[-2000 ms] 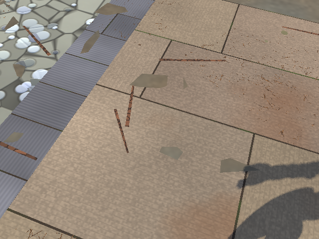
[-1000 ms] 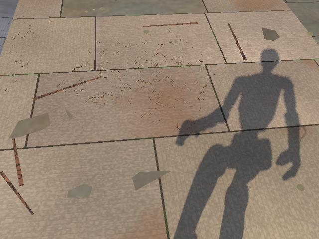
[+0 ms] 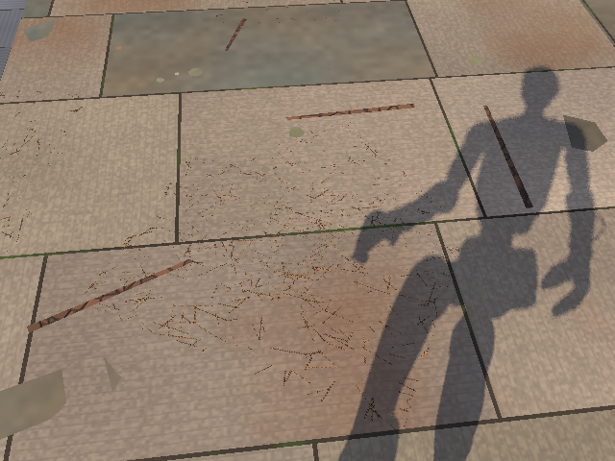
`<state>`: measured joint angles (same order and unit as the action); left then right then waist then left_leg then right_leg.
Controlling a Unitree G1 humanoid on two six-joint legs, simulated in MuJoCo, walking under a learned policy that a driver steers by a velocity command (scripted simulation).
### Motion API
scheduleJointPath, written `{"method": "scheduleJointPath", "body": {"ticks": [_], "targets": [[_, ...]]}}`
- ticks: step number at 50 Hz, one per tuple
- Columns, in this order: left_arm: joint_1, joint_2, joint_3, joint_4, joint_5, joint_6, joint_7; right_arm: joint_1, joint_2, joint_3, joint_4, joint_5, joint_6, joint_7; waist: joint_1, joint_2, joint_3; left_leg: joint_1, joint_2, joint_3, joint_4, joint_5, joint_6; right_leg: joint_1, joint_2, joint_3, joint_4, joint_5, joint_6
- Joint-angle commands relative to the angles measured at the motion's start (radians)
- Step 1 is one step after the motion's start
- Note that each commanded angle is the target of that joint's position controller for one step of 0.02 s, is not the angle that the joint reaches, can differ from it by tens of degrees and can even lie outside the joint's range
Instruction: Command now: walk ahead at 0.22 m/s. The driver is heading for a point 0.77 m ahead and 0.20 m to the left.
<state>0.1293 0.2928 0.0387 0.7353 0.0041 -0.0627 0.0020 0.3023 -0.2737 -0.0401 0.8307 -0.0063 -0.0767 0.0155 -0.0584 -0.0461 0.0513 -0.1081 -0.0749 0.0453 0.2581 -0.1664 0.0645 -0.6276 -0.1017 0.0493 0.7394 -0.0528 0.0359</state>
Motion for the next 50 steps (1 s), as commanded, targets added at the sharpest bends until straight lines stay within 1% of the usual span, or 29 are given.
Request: {"method": "scheduleJointPath", "body": {"ticks": [1,4,6,7,8,9,10,11,12,13,15,17,20,23,25,27,28,29,30,31,32,33,34,35,36,39,44,47,50], "targets": [[0.005,0.044,0.009,-0.044,-0.002,-0.01,-0.01,-0.025,-0.166,-0.036,-0.044,0.006,0.0,-0.012,0.023,0.114,-0.086,-0.041,0.236,-0.069,-0.025,0.546,0.133,0.193,0.047,-0.027,-0.131,0.148,-0.004],[-0.009,0.082,0.023,-0.053,0.007,-0.016,-0.02,-0.039,-0.169,-0.037,-0.024,0.015,0.019,-0.018,0.039,0.126,-0.091,0.024,0.27,-0.113,0.065,0.486,0.109,0.216,0.06,-0.01,-0.211,0.083,-0.042],[0.077,0.111,0.039,-0.019,0.02,-0.02,-0.016,-0.044,-0.142,-0.028,-0.013,0.017,0.028,-0.022,0.084,0.093,-0.124,0.012,0.217,-0.105,0.202,0.427,0.057,0.369,0.072,-0.021,-0.323,0.223,-0.08],[0.107,0.182,0.053,-0.021,0.029,-0.02,-0.007,0.017,-0.111,-0.016,-0.016,-0.009,0.02,-0.022,0.064,-0.01,-0.198,-0.062,0.148,-0.071,0.336,0.263,0.005,0.537,-0.043,0.074,-0.276,0.645,-0.127],[0.12,0.168,0.044,-0.022,0.039,-0.007,0.0,0.143,-0.041,0.009,0.005,-0.017,0.015,-0.018,0.024,-0.153,-0.317,-0.236,0.072,-0.052,0.522,-0.145,-0.059,0.765,-0.211,0.254,-0.231,0.813,-0.278],[0.162,0.095,0.031,-0.01,0.015,0.011,-0.002,0.11,-0.075,0.006,0.013,-0.002,0.03,-0.018,0.08,-0.175,-0.36,-0.308,0.057,-0.083,0.66,-0.499,-0.089,0.767,-0.252,0.358,-0.292,0.565,-0.339],[0.188,0.126,0.04,0.006,-0.009,0.022,-0.008,0.06,-0.135,-0.012,-0.005,0.025,0.044,-0.017,0.105,-0.133,-0.302,-0.421,0.064,-0.089,0.772,-0.548,-0.085,0.731,-0.246,0.398,-0.375,0.124,-0.327],[0.176,0.146,0.049,0.012,-0.015,0.027,-0.007,0.008,-0.152,-0.023,-0.013,0.038,0.061,-0.021,0.112,-0.072,-0.229,-0.499,0.09,-0.086,0.846,-0.484,-0.078,0.667,-0.234,0.409,-0.446,-0.283,-0.298],[0.119,0.153,0.05,0.006,-0.011,0.023,-0.004,-0.036,-0.154,-0.029,-0.031,0.036,0.073,-0.025,0.101,-0.073,-0.149,-0.525,0.115,-0.087,0.846,-0.414,-0.073,0.555,-0.22,0.393,-0.515,-0.498,-0.273],[0.063,0.151,0.05,0.002,-0.002,0.016,0.002,-0.046,-0.156,-0.036,-0.037,0.032,0.08,-0.031,0.074,-0.109,-0.11,-0.496,0.135,-0.09,0.832,-0.354,-0.073,0.459,-0.201,0.36,-0.562,-0.55,-0.246],[0.016,0.122,0.047,0.007,0.005,0.002,0.011,-0.003,-0.123,-0.037,-0.015,0.022,0.077,-0.04,0.045,-0.13,-0.096,-0.423,0.141,-0.075,0.803,-0.255,-0.073,0.365,-0.158,0.245,-0.611,-0.489,-0.221],[0.002,0.117,0.051,0.016,0.0,-0.014,0.017,0.001,-0.099,-0.036,-0.007,0.017,0.07,-0.042,0.038,-0.115,-0.104,-0.391,0.156,-0.063,0.739,-0.188,-0.068,0.348,-0.15,0.152,-0.627,-0.412,-0.22],[-0.013,0.144,0.064,0.027,-0.009,-0.022,0.021,-0.037,-0.076,-0.03,-0.018,0.013,0.062,-0.032,0.042,-0.081,-0.109,-0.324,0.172,-0.045,0.585,-0.131,-0.057,0.336,-0.154,0.065,-0.637,-0.365,-0.223],[0.001,0.171,0.076,0.041,-0.02,-0.013,0.016,-0.051,-0.087,-0.034,-0.027,0.017,0.063,-0.021,0.049,-0.072,-0.102,-0.291,0.165,-0.013,0.482,-0.128,-0.046,0.366,-0.183,0.038,-0.63,-0.398,-0.224],[-0.009,0.174,0.079,0.043,-0.03,0.0,0.012,-0.028,-0.092,-0.039,-0.022,0.021,0.066,-0.015,0.031,-0.066,-0.09,-0.248,0.16,0.013,0.418,-0.114,-0.028,0.363,-0.195,0.018,-0.607,-0.454,-0.207],[-0.039,0.154,0.075,0.041,-0.035,0.015,0.01,0.05,-0.084,-0.046,0.012,0.019,0.069,-0.012,-0.012,-0.028,-0.077,-0.132,0.125,0.062,0.339,-0.117,0.003,0.297,-0.162,-0.044,-0.514,-0.531,-0.168],[-0.051,0.115,0.065,0.038,-0.029,0.021,0.008,0.133,-0.093,-0.056,0.048,0.022,0.071,-0.013,-0.037,0.029,-0.062,-0.066,0.101,0.058,0.289,-0.163,0.028,0.248,-0.117,-0.091,-0.388,-0.56,-0.142],[-0.062,0.043,0.045,0.028,-0.013,0.025,0.002,0.226,-0.145,-0.072,0.074,0.023,0.068,-0.022,-0.054,0.213,-0.043,-0.012,0.2,-0.139,0.142,-0.334,0.086,0.151,-0.026,-0.194,-0.084,-0.54,-0.088],[-0.102,0.0,0.03,-0.02,-0.006,0.015,-0.004,0.244,-0.256,-0.088,0.041,0.02,0.054,-0.024,-0.043,0.379,0.03,0.063,0.388,-0.638,-0.069,-0.627,0.227,-0.175,0.115,-0.171,0.231,-0.537,-0.027],[-0.142,0.049,0.039,-0.042,-0.029,-0.014,-0.009,0.203,-0.246,-0.08,0.015,-0.002,0.024,-0.014,-0.035,0.298,0.042,0.058,0.442,-0.817,-0.172,-0.708,0.278,-0.278,0.102,-0.008,0.333,-0.489,-0.06],[-0.128,0.099,0.049,-0.036,-0.043,-0.037,-0.015,0.136,-0.208,-0.07,-0.011,-0.002,0.002,-0.013,0.0,0.258,0.057,0.065,0.431,-0.748,-0.152,-0.607,0.249,-0.309,0.059,0.023,0.333,-0.382,-0.079],[-0.111,0.118,0.057,-0.014,-0.029,-0.05,-0.015,0.105,-0.173,-0.062,-0.023,0.009,-0.008,-0.013,0.017,0.209,0.037,0.078,0.393,-0.641,-0.112,-0.452,0.207,-0.283,0.037,0.019,0.3,-0.285,-0.081],[-0.124,0.115,0.059,-0.003,-0.005,-0.058,-0.01,0.098,-0.156,-0.057,-0.027,0.018,-0.006,-0.015,0.016,0.169,0.01,0.082,0.357,-0.56,-0.098,-0.325,0.176,-0.244,0.03,0.015,0.243,-0.219,-0.073],[-0.143,0.108,0.061,-0.002,0.005,-0.061,-0.01,0.108,-0.134,-0.05,-0.027,0.02,-0.004,-0.022,0.017,0.156,-0.008,0.084,0.327,-0.498,-0.096,-0.221,0.155,-0.198,0.03,0.017,0.18,-0.159,-0.062],[-0.161,0.092,0.059,-0.004,0.003,-0.059,-0.013,0.126,-0.121,-0.046,-0.025,0.019,-0.002,-0.028,0.015,0.156,-0.022,0.092,0.304,-0.452,-0.096,-0.123,0.145,-0.168,0.045,0.009,0.13,-0.102,-0.049],[-0.207,0.048,0.05,-0.012,-0.006,-0.053,-0.019,0.166,-0.13,-0.052,-0.021,0.019,0.001,-0.047,0.008,0.145,-0.038,0.098,0.257,-0.352,-0.076,0.075,0.13,-0.105,0.085,-0.003,-0.023,0.021,-0.017],[-0.33,0.013,0.03,-0.055,-0.019,-0.054,-0.038,0.224,-0.123,-0.058,-0.002,0.024,0.012,-0.057,-0.039,0.178,0.003,0.063,0.24,-0.314,-0.059,0.107,0.117,-0.022,0.108,-0.017,-0.21,0.131,0.0],[-0.367,0.019,0.025,-0.075,-0.02,-0.064,-0.051,0.243,-0.114,-0.059,0.016,0.027,0.018,-0.057,-0.055,0.174,0.029,0.097,0.268,-0.328,-0.033,0.143,0.114,0.002,0.103,-0.024,-0.26,0.139,-0.02],[-0.309,0.06,0.036,-0.065,-0.02,-0.071,-0.054,0.221,-0.13,-0.067,0.021,0.024,0.029,-0.059,-0.016,0.2,0.023,0.147,0.296,-0.329,0.029,0.331,0.095,0.087,0.109,-0.041,-0.285,0.059,-0.061]]}}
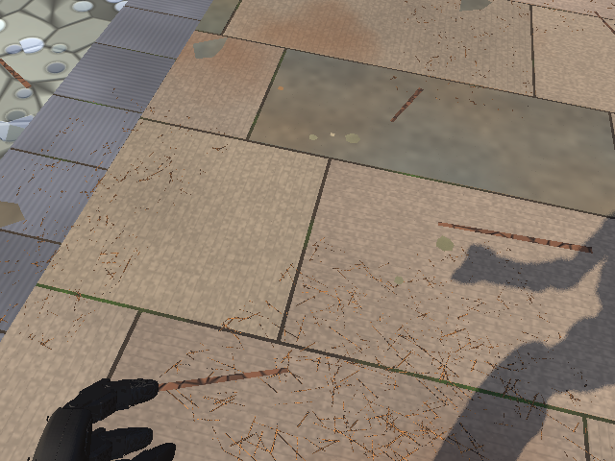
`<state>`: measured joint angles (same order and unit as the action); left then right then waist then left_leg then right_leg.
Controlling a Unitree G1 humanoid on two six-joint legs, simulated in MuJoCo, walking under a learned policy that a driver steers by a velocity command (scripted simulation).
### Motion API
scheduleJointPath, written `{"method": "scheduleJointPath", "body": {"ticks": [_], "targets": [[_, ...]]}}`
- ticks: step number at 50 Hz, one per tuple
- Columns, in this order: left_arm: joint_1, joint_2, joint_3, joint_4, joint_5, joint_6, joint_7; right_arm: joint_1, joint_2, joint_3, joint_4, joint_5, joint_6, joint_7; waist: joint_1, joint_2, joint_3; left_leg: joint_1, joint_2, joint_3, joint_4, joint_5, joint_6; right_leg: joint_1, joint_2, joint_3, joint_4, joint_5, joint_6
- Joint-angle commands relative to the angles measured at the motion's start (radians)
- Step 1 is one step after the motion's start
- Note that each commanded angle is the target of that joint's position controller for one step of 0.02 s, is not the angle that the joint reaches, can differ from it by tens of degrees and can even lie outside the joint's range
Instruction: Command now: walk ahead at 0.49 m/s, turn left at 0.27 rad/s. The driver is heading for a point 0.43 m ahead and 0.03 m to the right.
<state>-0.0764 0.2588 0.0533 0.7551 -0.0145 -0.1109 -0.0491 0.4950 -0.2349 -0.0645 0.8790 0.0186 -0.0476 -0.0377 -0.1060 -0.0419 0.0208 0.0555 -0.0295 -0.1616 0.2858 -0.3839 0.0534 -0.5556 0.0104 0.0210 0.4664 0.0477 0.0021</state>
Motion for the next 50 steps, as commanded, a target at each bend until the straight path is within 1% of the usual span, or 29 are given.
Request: {"method": "scheduleJointPath", "body": {"ticks": [1,2,3,4,5,6,7,8,10,12,15,18,22,25,26,27,28,29,30,31,32,35,38,41,42,43,44,46,50], "targets": [[-0.039,0.119,0.033,-0.069,0.002,-0.025,0.002,0.012,-0.178,-0.045,-0.033,-0.002,0.004,-0.004,0.066,0.205,0.014,-0.006,0.238,-0.105,0.075,0.737,0.094,0.109,0.021,-0.039,-0.019,-0.075,-0.05],[0.091,0.154,0.051,-0.032,0.007,-0.025,0.009,-0.007,-0.174,-0.041,-0.041,-0.006,0.006,-0.001,0.13,0.198,-0.073,-0.027,0.195,-0.068,0.215,0.889,0.071,0.288,0.031,-0.054,-0.027,-0.057,-0.085],[0.283,0.191,0.062,0.006,0.02,-0.023,0.016,-0.042,-0.16,-0.031,-0.066,-0.018,0.006,0.003,0.216,0.165,-0.219,-0.182,0.157,-0.051,0.442,0.796,0.046,0.59,-0.075,0.05,0.037,-0.05,-0.146],[0.447,0.273,0.087,0.041,0.03,-0.013,0.02,0.084,-0.055,-0.002,-0.071,-0.014,-0.007,0.011,0.202,-0.106,-0.404,-0.561,0.002,0.022,0.843,0.337,-0.034,1.005,-0.328,0.478,0.019,-0.202,-0.305],[0.464,0.204,0.067,0.074,0.006,-0.009,0.008,0.112,-0.071,0.002,-0.055,0.009,-0.024,0.013,0.196,-0.246,-0.431,-0.719,-0.046,-0.037,1.009,-0.176,-0.037,1.038,-0.406,0.765,-0.149,-0.356,-0.345],[0.383,0.144,0.05,0.067,-0.008,-0.005,0.012,-0.005,-0.157,-0.021,-0.076,0.03,-0.034,0.016,0.198,-0.15,-0.234,-0.805,0.018,-0.038,1.071,-0.132,-0.026,0.889,-0.367,0.638,-0.174,-0.427,-0.294],[0.311,0.118,0.04,0.054,-0.002,0.0,0.018,-0.11,-0.173,-0.021,-0.101,0.027,-0.041,0.016,0.184,-0.047,-0.125,-0.791,0.067,0.005,1.038,-0.046,-0.017,0.723,-0.327,0.494,-0.197,-0.363,-0.263],[0.264,0.101,0.033,0.054,0.01,0.002,0.018,-0.171,-0.163,-0.024,-0.115,0.009,-0.046,0.016,0.155,0.01,-0.048,-0.76,0.103,0.037,0.973,0.011,-0.016,0.578,-0.288,0.4,-0.227,-0.254,-0.25],[0.238,0.079,0.022,0.06,0.027,-0.003,0.019,-0.16,-0.132,-0.027,-0.115,-0.004,-0.038,0.019,0.103,-0.027,-0.032,-0.668,0.148,0.047,0.885,0.061,-0.017,0.451,-0.237,0.299,-0.274,-0.138,-0.239],[0.253,0.094,0.024,0.079,0.015,-0.007,0.022,-0.168,-0.09,-0.016,-0.122,-0.005,-0.029,0.022,0.09,-0.041,-0.014,-0.662,0.167,0.071,0.803,0.072,-0.031,0.399,-0.232,0.238,-0.317,-0.078,-0.254],[0.282,0.142,0.034,0.097,0.005,-0.005,0.034,-0.287,-0.078,-0.003,-0.166,-0.02,-0.033,0.026,0.111,-0.016,0.019,-0.689,0.174,0.104,0.6,0.227,-0.054,0.378,-0.211,0.149,-0.353,-0.007,-0.249],[0.324,0.158,0.033,0.116,-0.001,0.007,0.042,-0.41,-0.061,0.011,-0.195,-0.02,-0.045,0.041,0.15,-0.006,0.038,-0.587,0.114,0.159,0.362,0.432,-0.057,0.347,-0.15,0.043,-0.332,0.152,-0.203],[0.398,0.174,0.03,0.156,-0.006,0.031,0.05,-0.469,-0.095,0.005,-0.221,-0.017,-0.051,0.06,0.157,-0.028,-0.007,-0.514,0.066,0.139,0.234,0.503,-0.031,0.474,-0.185,0.047,-0.224,0.239,-0.158],[0.358,0.182,0.029,0.153,-0.002,0.048,0.056,-0.317,-0.162,-0.023,-0.171,-0.033,-0.049,0.059,0.059,-0.022,-0.091,-0.298,0.034,0.151,0.165,0.513,0.019,0.5,-0.16,0.042,-0.013,0.336,-0.102],[0.383,0.154,0.018,0.144,0.012,0.047,0.056,-0.239,-0.221,-0.038,-0.156,-0.044,-0.05,0.052,0.035,0.049,-0.171,-0.12,0.115,0.099,0.185,0.848,0.054,0.425,-0.097,0.003,0.161,0.213,-0.056],[0.524,0.06,-0.015,0.154,0.032,0.04,0.05,-0.181,-0.266,-0.037,-0.158,-0.074,-0.039,0.044,0.071,0.25,-0.33,0.229,0.379,-0.175,0.268,1.215,0.22,0.143,0.001,-0.026,0.504,-0.31,0.012],[0.601,0.058,-0.023,0.194,0.014,0.043,0.043,-0.151,-0.19,-0.017,-0.144,-0.048,-0.025,0.052,0.065,0.302,-0.481,0.28,0.462,-0.324,0.238,1.213,0.309,0.088,0.03,0.06,0.673,-0.763,0.034],[0.549,0.148,0.001,0.189,-0.008,0.053,0.04,-0.193,-0.164,-0.008,-0.146,-0.026,-0.012,0.062,0.061,0.208,-0.411,0.172,0.407,-0.276,0.19,0.989,0.274,0.051,-0.013,0.094,0.732,-0.759,0.035],[0.455,0.154,0.006,0.164,-0.017,0.068,0.049,-0.28,-0.15,-0.003,-0.155,-0.02,-0.007,0.061,0.075,0.15,-0.275,0.04,0.358,-0.204,0.143,0.818,0.228,0.004,-0.045,0.063,0.718,-0.705,0.04],[0.403,0.137,0.006,0.157,-0.008,0.087,0.06,-0.355,-0.127,0.008,-0.159,-0.026,-0.007,0.061,0.096,0.111,-0.18,-0.104,0.319,-0.145,0.094,0.704,0.2,0.011,-0.074,0.05,0.66,-0.655,0.049],[0.4,0.127,0.009,0.157,0.002,0.107,0.071,-0.41,-0.121,0.01,-0.16,-0.036,-0.007,0.059,0.129,0.127,-0.142,-0.234,0.291,-0.1,0.048,0.607,0.176,0.087,-0.101,0.052,0.587,-0.597,0.055],[0.441,0.074,-0.002,0.179,0.018,0.133,0.088,-0.467,-0.128,0.004,-0.142,-0.056,-0.006,0.055,0.168,0.179,-0.133,-0.409,0.228,0.002,-0.011,0.5,0.168,0.279,-0.079,0.004,0.397,-0.488,0.066],[0.401,0.077,-0.002,0.181,0.023,0.138,0.088,-0.456,-0.127,0.006,-0.111,-0.043,0.0,0.044,0.154,0.17,-0.15,-0.419,0.222,0.011,-0.028,0.274,0.157,0.369,-0.072,-0.007,0.229,-0.322,0.047],[0.368,0.083,-0.001,0.178,0.047,0.137,0.08,-0.434,-0.096,0.021,-0.073,-0.032,0.012,0.038,0.164,0.136,-0.08,-0.501,0.163,0.025,-0.028,-0.101,0.066,0.467,-0.065,-0.01,0.045,-0.196,0.004],[0.347,0.111,0.0,0.162,0.05,0.134,0.082,-0.404,-0.085,0.026,-0.055,-0.036,0.015,0.038,0.148,0.094,-0.031,-0.512,0.13,0.039,0.003,-0.153,0.018,0.444,-0.12,0.053,-0.036,-0.207,-0.023],[0.311,0.186,0.015,0.159,0.032,0.132,0.088,-0.359,-0.095,0.02,-0.052,-0.039,0.017,0.036,0.09,-0.024,0.013,-0.475,0.067,0.095,0.035,-0.104,-0.02,0.341,-0.144,0.073,-0.053,-0.338,-0.056],[0.289,0.152,0.011,0.172,0.025,0.125,0.085,-0.37,-0.091,0.022,-0.047,-0.042,0.022,0.028,0.095,-0.082,0.026,-0.357,0.04,0.137,0.081,0.0,-0.042,0.211,-0.124,0.076,-0.104,-0.523,-0.061],[0.257,0.098,-0.004,0.18,0.035,0.104,0.08,-0.368,-0.098,0.017,-0.031,-0.035,0.029,0.016,0.087,-0.093,0.027,-0.259,0.046,0.142,0.129,0.117,-0.033,0.158,-0.108,0.068,-0.137,-0.497,-0.024],[0.285,0.102,-0.007,0.207,0.019,0.082,0.078,-0.346,-0.1,0.014,0.009,-0.034,0.026,0.017,0.106,-0.017,-0.024,-0.255,0.056,0.136,0.139,0.269,-0.017,0.282,-0.088,0.038,-0.067,-0.248,-0.007]]}}
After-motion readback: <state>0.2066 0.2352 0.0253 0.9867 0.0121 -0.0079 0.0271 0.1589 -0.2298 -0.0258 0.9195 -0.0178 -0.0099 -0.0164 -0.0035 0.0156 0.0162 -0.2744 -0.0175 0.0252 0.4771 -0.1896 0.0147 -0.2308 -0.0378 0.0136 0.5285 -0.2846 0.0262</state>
